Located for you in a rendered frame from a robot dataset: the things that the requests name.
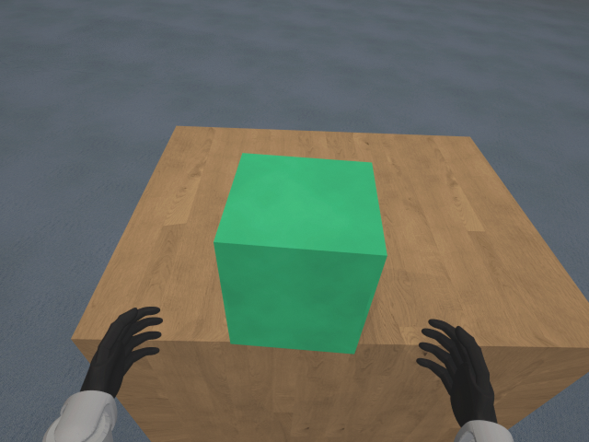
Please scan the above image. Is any pedestal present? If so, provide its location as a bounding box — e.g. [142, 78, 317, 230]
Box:
[71, 126, 589, 442]

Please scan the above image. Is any robot right hand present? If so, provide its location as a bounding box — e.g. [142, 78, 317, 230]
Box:
[416, 319, 498, 427]

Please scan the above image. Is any robot right forearm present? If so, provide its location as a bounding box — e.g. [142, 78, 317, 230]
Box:
[454, 420, 514, 442]

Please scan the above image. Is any robot left hand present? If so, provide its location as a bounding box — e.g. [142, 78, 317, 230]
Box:
[80, 307, 163, 398]

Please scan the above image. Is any carton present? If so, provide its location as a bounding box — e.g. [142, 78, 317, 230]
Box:
[214, 153, 387, 354]

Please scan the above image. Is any robot left forearm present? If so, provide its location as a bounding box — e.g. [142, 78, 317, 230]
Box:
[42, 390, 118, 442]

